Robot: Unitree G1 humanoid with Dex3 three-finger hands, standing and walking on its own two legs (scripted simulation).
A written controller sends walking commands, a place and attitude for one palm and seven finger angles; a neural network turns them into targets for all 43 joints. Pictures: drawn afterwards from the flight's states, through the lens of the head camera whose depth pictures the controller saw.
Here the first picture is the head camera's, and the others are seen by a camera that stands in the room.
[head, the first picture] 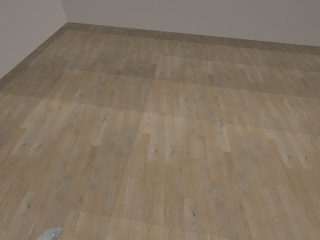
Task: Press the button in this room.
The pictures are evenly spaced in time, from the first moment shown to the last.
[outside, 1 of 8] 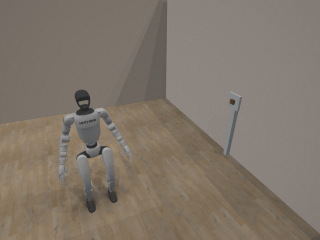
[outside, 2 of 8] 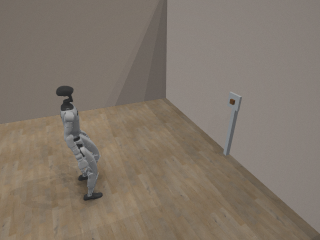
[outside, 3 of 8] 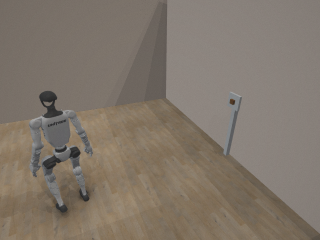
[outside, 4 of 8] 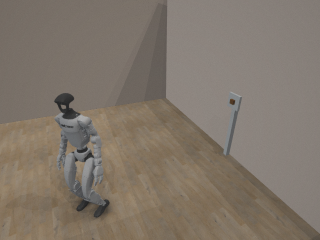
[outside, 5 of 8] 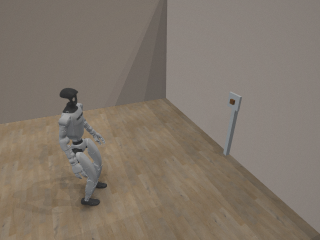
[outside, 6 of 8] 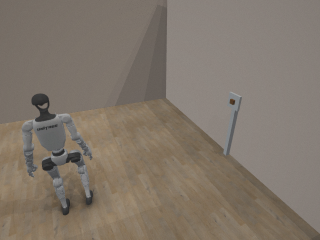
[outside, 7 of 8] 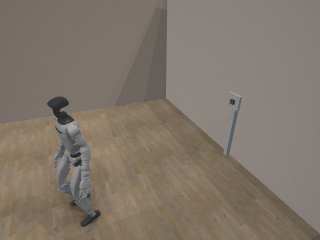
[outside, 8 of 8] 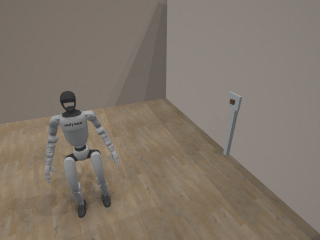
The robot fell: no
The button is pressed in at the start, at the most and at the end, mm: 0 0 0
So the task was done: no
